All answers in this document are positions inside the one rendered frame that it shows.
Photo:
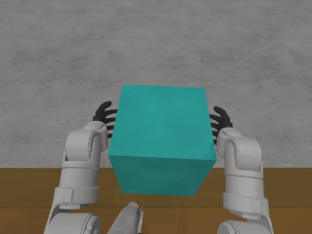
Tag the robot left upper arm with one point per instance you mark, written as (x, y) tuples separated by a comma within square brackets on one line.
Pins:
[(74, 223)]

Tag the right robot hand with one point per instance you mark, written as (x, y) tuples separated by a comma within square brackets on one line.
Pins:
[(223, 121)]

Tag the left robot hand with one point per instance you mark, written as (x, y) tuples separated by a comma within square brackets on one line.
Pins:
[(101, 114)]

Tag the robot right upper arm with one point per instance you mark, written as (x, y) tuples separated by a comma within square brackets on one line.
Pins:
[(242, 227)]

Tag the robot left thigh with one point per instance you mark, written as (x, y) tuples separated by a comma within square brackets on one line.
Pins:
[(128, 221)]

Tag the robot right forearm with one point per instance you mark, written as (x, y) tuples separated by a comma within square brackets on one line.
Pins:
[(243, 169)]

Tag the carton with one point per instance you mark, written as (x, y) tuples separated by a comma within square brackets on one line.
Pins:
[(162, 141)]

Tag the robot left forearm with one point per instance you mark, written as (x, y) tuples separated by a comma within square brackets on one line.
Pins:
[(78, 184)]

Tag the left robot shin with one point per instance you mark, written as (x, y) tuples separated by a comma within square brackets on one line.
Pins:
[(134, 204)]

